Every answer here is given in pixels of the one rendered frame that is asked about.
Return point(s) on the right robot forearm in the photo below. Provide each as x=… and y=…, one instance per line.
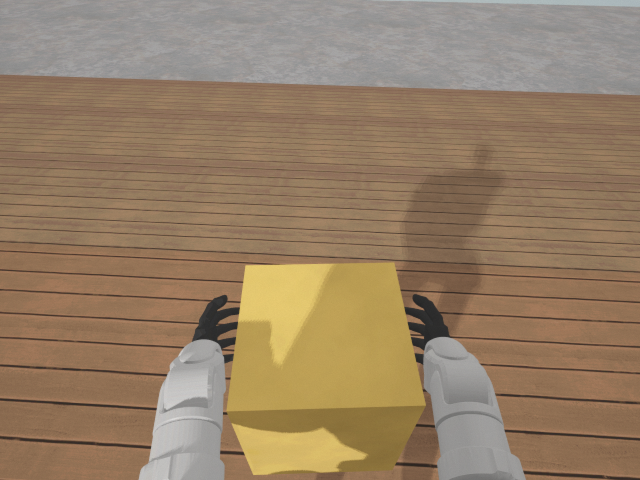
x=472, y=440

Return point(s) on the left robot hand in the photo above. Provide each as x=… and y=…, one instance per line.
x=207, y=328

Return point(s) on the left robot forearm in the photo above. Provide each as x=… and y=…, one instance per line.
x=189, y=417

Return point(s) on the carton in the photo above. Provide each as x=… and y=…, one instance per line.
x=324, y=375

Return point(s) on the right robot hand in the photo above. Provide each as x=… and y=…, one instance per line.
x=434, y=326

